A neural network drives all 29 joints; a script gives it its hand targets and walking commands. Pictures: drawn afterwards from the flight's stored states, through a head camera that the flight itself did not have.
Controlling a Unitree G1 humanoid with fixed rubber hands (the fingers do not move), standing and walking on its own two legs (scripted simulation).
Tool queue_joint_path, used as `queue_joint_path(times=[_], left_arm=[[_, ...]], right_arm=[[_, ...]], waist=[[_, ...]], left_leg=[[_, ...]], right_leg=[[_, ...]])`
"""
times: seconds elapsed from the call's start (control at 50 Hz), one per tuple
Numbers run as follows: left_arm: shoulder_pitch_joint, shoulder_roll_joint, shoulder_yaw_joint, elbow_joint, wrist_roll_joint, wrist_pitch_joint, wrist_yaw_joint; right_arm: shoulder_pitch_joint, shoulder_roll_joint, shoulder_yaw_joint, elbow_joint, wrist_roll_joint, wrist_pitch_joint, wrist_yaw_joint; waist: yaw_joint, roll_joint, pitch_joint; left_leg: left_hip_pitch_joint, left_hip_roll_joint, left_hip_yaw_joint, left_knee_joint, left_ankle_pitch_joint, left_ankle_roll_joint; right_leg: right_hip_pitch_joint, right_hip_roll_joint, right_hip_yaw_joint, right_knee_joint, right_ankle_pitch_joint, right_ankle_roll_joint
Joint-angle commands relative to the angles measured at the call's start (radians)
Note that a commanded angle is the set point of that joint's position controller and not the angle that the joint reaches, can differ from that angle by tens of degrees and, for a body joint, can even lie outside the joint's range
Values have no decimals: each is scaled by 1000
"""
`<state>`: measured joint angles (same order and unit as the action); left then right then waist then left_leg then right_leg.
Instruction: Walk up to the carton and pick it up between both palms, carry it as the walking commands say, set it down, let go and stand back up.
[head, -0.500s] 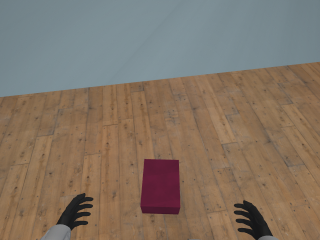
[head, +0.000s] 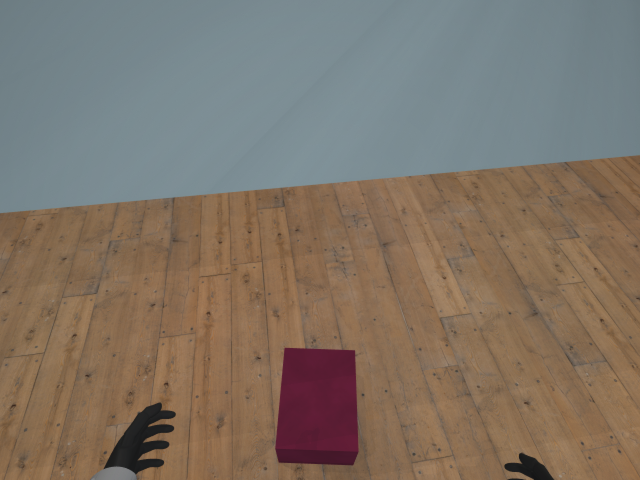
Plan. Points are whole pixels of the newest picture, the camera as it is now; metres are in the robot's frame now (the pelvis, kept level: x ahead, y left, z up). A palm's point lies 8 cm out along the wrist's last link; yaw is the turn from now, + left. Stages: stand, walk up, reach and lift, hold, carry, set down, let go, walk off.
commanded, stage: stand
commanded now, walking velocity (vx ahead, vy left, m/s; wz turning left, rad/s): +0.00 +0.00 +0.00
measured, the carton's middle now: (317, 404) +0.44 +0.01 -0.69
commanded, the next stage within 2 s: none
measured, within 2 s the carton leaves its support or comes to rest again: neither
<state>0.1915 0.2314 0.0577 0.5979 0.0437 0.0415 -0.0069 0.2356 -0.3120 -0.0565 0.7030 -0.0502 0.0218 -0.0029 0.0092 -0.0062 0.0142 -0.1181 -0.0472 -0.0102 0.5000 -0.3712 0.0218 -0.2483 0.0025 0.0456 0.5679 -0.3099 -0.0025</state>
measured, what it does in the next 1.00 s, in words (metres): stands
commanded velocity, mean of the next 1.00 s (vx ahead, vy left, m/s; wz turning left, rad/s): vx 0.00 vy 0.00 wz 0.00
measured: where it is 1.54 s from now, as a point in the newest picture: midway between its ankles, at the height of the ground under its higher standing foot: outside the picture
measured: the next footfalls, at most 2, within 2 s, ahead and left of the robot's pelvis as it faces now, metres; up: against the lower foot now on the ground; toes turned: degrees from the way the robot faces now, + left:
none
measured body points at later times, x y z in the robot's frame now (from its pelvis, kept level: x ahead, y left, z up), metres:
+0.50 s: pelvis -0.02 -0.01 +0.00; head -0.03 -0.01 +0.45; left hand +0.14 +0.25 -0.09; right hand +0.11 -0.30 -0.10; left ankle -0.07 +0.10 -0.73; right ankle -0.01 -0.12 -0.73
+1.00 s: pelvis -0.03 -0.01 +0.00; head -0.04 -0.01 +0.45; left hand +0.11 +0.26 -0.10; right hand +0.07 -0.31 -0.11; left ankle -0.07 +0.10 -0.73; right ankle -0.01 -0.12 -0.73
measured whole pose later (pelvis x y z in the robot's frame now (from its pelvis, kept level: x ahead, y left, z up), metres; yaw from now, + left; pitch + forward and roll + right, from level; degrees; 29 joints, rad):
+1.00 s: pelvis -0.03 -0.01 +0.00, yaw +0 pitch -2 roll +1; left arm 0.19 0.25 0.06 0.76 0.03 0.01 0.00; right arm 0.23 -0.34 -0.06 0.87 -0.05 -0.01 -0.01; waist 0.01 -0.02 -0.01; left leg -0.12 -0.05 -0.01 0.47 -0.32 0.02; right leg -0.25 0.00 0.05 0.54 -0.26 0.00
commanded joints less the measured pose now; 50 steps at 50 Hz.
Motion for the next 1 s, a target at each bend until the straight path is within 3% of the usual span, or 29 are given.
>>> queue_joint_path(times=[0.0, 0.24, 0.58, 0.98], left_arm=[[-30, 211, 44, -1, 0, -52, 30], [-37, 212, 44, 42, -1, -62, 30], [-45, 232, 43, 93, -6, -73, 23], [-48, 245, 36, 167, -12, -77, 26]], right_arm=[[-43, -159, -44, -56, 17, -38, -24], [-45, -177, -42, -18, 11, -48, -26], [-77, -183, -35, 30, 13, -64, -18], [-77, -198, -26, 122, 23, -67, -18]], waist=[[-11, -12, -128], [-13, -27, -69], [-3, -40, -25], [-5, -34, -37]], left_leg=[[-28, 125, -80, -58, 493, -24], [-41, 129, -87, -79, 430, -12], [-67, 132, -108, -131, 229, -1], [-35, 145, -109, -136, 310, 7]], right_leg=[[112, -70, 45, -71, 404, -21], [83, -82, 62, -99, 370, -31], [57, -87, 89, -162, 212, -33], [75, -99, 97, -168, 301, -40]])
